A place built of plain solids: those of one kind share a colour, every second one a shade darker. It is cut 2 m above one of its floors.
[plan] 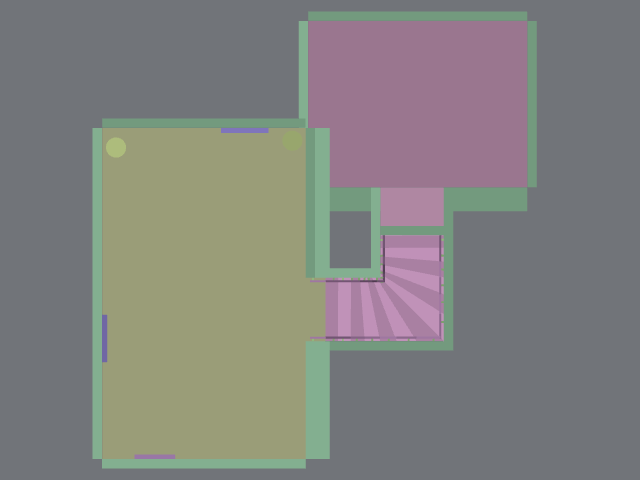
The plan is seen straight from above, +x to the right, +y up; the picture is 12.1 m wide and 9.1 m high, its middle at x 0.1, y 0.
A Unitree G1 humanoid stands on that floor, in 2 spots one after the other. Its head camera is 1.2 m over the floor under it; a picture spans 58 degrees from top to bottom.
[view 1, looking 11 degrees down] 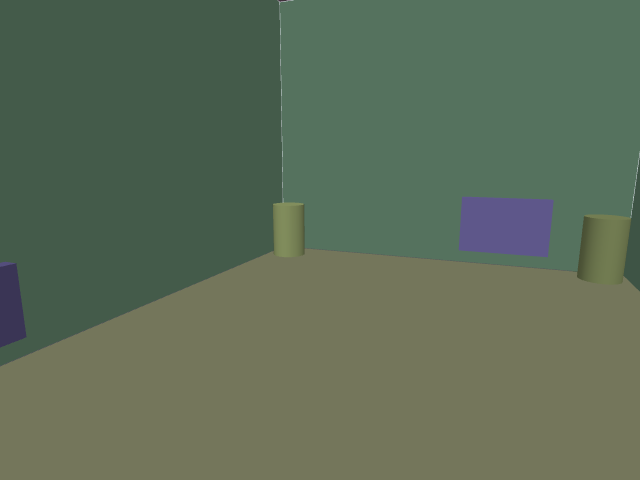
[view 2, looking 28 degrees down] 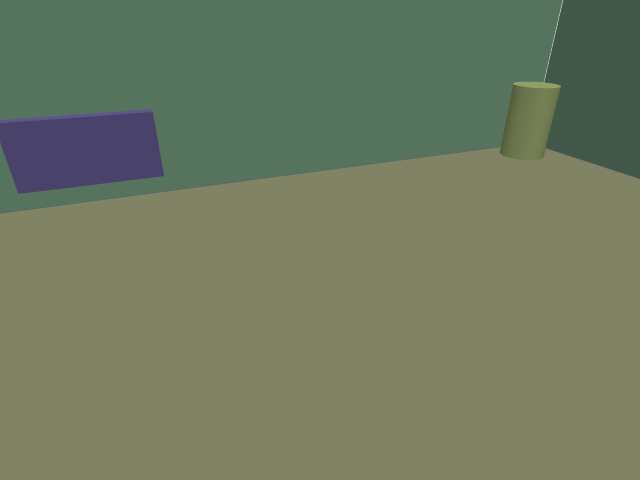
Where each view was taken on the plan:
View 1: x -1.44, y -2.99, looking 112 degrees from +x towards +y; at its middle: wall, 5.62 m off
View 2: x -0.79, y -1.49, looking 158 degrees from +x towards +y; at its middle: floor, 2.56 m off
